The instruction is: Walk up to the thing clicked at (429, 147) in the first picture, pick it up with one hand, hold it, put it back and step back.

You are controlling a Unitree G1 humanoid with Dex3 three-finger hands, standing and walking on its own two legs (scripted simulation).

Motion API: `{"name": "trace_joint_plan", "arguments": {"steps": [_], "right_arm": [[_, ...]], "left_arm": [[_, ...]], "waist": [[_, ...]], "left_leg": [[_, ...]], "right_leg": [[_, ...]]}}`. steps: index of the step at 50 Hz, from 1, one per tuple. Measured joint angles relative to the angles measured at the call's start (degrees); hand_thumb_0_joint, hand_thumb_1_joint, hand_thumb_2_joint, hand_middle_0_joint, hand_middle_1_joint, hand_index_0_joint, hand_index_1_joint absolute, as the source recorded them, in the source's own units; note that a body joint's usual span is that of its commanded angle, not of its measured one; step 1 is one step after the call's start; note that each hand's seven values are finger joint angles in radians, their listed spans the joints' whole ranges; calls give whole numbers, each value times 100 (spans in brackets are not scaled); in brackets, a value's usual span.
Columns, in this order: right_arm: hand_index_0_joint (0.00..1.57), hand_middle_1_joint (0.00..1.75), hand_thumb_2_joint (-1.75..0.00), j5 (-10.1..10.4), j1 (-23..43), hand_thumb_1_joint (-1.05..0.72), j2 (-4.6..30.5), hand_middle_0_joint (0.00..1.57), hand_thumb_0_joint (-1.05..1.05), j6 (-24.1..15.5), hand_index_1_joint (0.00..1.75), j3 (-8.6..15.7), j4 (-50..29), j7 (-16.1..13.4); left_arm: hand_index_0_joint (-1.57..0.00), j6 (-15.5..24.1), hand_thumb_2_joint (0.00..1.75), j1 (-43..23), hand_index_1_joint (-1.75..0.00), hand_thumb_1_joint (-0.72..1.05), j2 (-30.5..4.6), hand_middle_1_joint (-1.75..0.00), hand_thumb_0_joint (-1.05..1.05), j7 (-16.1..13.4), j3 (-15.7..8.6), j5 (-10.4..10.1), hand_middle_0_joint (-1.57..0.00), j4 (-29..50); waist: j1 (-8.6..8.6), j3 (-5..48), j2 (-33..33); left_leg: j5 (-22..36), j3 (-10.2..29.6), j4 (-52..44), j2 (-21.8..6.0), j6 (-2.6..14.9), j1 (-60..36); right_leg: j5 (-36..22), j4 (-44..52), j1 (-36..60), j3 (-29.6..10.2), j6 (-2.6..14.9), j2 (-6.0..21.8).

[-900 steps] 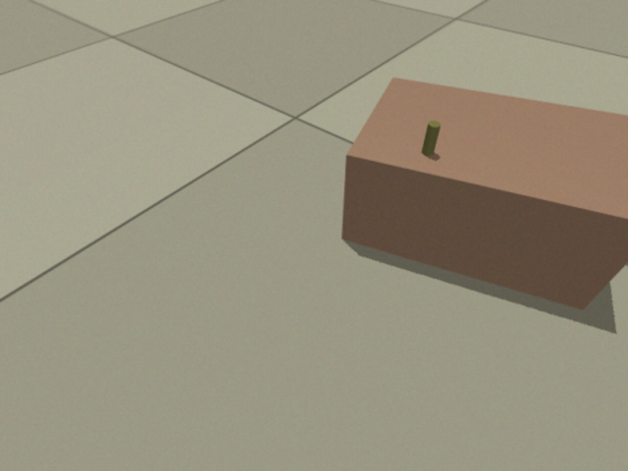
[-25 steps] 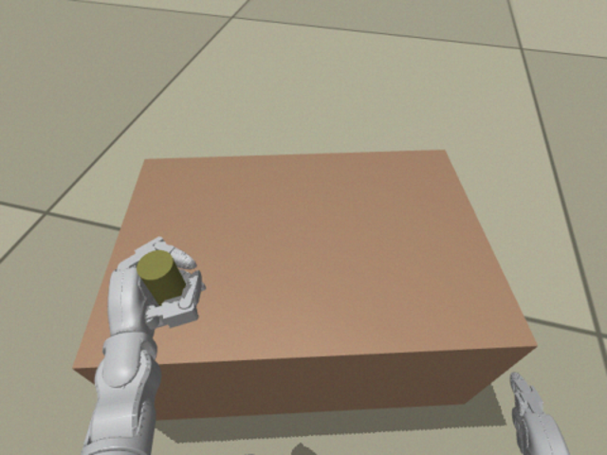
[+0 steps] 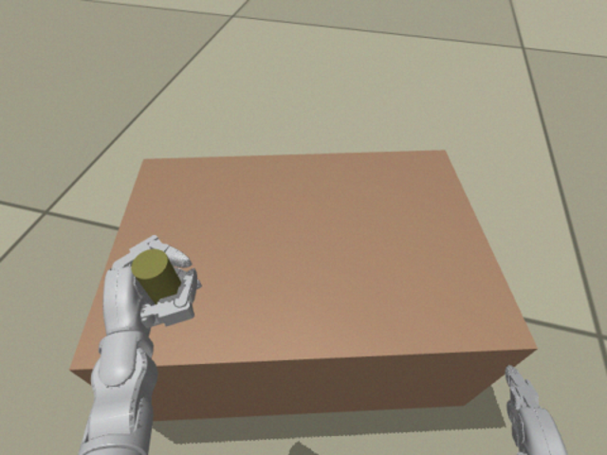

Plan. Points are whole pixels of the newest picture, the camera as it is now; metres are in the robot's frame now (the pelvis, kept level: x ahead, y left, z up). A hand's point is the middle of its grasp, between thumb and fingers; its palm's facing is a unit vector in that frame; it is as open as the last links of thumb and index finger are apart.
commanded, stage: crouch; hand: left
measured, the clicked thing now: (164, 287) +0.33 +0.19 +0.06
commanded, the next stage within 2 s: lower in 1.14 s
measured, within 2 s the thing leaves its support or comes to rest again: neither
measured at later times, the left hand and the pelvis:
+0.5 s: hand (190, 277) +0.41 +0.19 -0.04, palm faces +0.18 -0.98 +0.01, open 5.2 cm; pelvis -0.02 +0.01 -0.04, yaw -1 degrees
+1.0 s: hand (195, 275) +0.44 +0.20 -0.09, palm faces +0.19 -0.98 +0.00, open 5.2 cm; pelvis -0.03 +0.01 -0.08, yaw -1 degrees
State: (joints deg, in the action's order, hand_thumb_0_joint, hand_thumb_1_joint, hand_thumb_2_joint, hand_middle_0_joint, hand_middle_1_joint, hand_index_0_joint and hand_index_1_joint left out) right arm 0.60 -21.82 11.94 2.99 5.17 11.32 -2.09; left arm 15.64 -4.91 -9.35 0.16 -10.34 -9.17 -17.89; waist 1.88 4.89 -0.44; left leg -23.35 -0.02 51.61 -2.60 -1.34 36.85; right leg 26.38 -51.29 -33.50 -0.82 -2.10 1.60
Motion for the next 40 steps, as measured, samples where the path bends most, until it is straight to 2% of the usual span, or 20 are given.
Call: {"name": "trace_joint_plan", "arguments": {"steps": [6,16,22,31,40], "right_arm": [[6,5,-5,-39,-18,57,-27,6,-1,-39,5,-70,-220,73],[6,5,-4,-184,-117,57,114,6,-2,-116,5,-40,-829,229],[6,5,-4,-275,-182,57,208,6,-2,-155,5,37,-1098,333],[6,5,-4,-364,-203,56,209,6,-2,-138,5,-40,-1429,479],[6,5,-5,-400,-214,56,236,6,-2,-118,5,-115,-1738,535]], "left_arm": [[-104,167,121,-398,-119,14,-94,-120,0,95,-191,54,-101,-675],[-104,908,121,-1496,-119,14,-551,-120,0,196,-691,155,-101,-2252],[-104,1300,122,-2046,-118,13,-742,-120,0,157,-847,255,-102,-2919],[-105,1612,122,-2408,-118,13,-927,-119,0,76,-1090,407,-102,-3465],[-105,1709,122,-2699,-118,13,-1182,-120,0,96,-1277,515,-102,-3804]], "waist": [[85,-16,-69],[411,-81,-222],[593,31,-232],[812,202,-155],[969,295,-130]], "left_leg": [[-16,23,153,-5,-14,266],[-156,73,803,-40,-12,1201],[-278,125,1218,-63,2,1799],[-487,201,1779,-98,20,2504],[-605,289,2191,-109,9,3007]], "right_leg": [[35,-176,-269,13,17,-8],[166,-797,-1181,19,14,-51],[253,-1127,-1726,46,-3,-81],[425,-1591,-2367,88,-26,-126],[545,-1965,-2825,147,-21,-150]]}}
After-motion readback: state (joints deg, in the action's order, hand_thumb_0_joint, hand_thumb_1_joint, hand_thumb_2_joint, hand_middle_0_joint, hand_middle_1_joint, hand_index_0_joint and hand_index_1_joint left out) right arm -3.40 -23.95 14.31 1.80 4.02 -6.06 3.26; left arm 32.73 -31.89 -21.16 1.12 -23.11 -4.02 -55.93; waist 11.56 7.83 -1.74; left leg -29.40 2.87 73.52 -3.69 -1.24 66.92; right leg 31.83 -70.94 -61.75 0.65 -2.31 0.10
